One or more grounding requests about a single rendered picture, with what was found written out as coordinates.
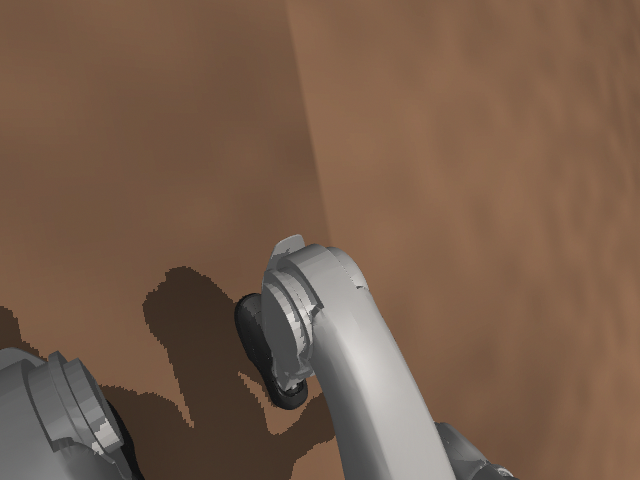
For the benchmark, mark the right robot arm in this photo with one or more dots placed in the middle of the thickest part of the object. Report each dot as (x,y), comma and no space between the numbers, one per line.
(494,472)

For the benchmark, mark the right robot hand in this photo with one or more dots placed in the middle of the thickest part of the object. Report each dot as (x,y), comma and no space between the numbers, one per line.
(466,460)

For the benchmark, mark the right robot foot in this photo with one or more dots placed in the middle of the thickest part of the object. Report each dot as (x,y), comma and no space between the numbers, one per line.
(248,321)

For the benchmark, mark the left robot foot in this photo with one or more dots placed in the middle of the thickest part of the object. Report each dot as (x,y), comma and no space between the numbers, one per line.
(128,447)

